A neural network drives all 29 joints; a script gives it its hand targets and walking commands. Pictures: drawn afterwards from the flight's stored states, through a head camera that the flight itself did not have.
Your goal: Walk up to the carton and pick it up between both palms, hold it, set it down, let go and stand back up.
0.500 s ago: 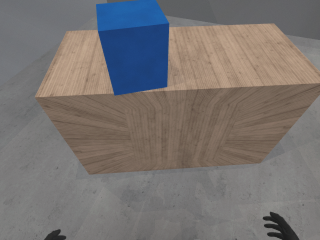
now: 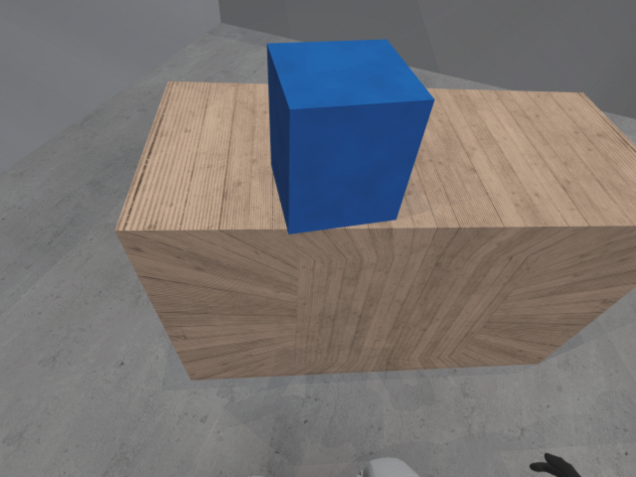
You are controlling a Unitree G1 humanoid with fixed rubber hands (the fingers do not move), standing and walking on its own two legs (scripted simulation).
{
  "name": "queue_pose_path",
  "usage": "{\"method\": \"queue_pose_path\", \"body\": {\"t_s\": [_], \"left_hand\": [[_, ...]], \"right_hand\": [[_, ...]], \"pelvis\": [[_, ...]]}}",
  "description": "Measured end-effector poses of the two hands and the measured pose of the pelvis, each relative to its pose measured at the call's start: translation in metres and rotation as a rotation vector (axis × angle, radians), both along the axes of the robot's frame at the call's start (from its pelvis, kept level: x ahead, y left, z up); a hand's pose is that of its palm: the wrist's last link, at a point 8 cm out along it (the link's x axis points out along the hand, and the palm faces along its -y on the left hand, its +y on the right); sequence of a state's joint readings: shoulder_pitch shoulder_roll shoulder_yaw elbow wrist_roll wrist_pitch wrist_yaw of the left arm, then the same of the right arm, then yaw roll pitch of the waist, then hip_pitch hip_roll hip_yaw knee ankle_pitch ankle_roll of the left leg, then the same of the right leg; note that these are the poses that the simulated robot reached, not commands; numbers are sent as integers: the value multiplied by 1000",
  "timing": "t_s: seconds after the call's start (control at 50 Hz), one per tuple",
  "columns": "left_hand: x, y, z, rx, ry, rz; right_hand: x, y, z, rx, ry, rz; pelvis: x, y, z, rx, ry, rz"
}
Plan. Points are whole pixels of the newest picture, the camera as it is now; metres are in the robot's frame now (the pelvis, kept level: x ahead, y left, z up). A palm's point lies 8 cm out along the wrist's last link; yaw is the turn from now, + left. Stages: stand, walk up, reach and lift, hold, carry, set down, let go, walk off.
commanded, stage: walk up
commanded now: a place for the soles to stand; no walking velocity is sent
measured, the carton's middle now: (336, 138) +0.63 -0.03 +0.07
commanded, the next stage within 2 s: none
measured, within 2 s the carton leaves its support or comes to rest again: neither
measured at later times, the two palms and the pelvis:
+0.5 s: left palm (116, 382) +0.26 +0.30 -0.11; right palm (560, 426) +0.20 -0.33 -0.07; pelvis +0.18 -0.01 +0.00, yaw -1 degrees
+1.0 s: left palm (149, 332) +0.36 +0.28 -0.14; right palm (523, 330) +0.35 -0.34 -0.09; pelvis +0.28 -0.02 -0.01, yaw -4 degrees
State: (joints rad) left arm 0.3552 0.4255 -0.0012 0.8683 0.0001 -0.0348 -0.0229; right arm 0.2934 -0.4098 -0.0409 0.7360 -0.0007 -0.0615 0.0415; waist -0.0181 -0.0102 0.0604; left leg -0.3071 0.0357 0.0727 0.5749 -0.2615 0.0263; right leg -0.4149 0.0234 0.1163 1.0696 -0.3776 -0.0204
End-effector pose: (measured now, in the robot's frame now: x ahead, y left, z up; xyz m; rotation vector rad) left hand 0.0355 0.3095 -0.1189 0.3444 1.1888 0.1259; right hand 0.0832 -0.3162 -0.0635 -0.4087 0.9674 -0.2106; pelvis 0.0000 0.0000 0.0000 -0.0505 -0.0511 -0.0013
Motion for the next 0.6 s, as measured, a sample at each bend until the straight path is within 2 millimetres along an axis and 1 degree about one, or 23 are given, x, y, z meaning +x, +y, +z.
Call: {"method": "queue_pose_path", "body": {"t_s": [0.04, 0.08, 0.14, 0.24, 0.3, 0.36, 0.42, 0.48, 0.54, 0.56, 0.6], "left_hand": [[15, 6, 7, -8, 3, -17], [27, 13, 9, -15, 6, -26], [46, 19, 8, -29, 10, -29], [81, 22, 11, -38, 20, -39], [103, 19, 11, -36, 31, -40], [129, 15, 11, -29, 40, -46], [165, 7, 11, -15, 30, -58], [212, -6, 11, 3, -7, -78], [262, -22, 8, 27, -60, -104], [276, -28, 7, 35, -78, -109], [295, -38, 11, 39, -101, -112]], "right_hand": [[-5, 4, 10, -13, 23, -26], [-7, 9, 16, -24, 47, -40], [0, 14, 19, -32, 66, -50], [29, 17, 22, -33, 75, -60], [48, 15, 21, -30, 93, -64], [67, 10, 16, -23, 112, -70], [86, 2, 8, -11, 128, -79], [105, -9, -5, 7, 142, -92], [127, -23, -26, 31, 145, -107], [136, -27, -34, 40, 145, -111], [156, -30, -39, 62, 134, -116]], "pelvis": [[11, 7, 9, -10, 3, -2], [22, 12, 13, -19, 2, -1], [41, 19, 15, -28, -5, -3], [74, 22, 18, -28, 5, -12], [97, 20, 19, -26, 18, -13], [121, 14, 17, -18, 31, -18], [145, 6, 13, -5, 38, -20], [171, -6, 6, 12, 40, -23], [200, -22, -7, 36, 31, -26], [209, -27, -12, 38, 24, -29], [224, -35, -11, 33, 10, -39]]}}
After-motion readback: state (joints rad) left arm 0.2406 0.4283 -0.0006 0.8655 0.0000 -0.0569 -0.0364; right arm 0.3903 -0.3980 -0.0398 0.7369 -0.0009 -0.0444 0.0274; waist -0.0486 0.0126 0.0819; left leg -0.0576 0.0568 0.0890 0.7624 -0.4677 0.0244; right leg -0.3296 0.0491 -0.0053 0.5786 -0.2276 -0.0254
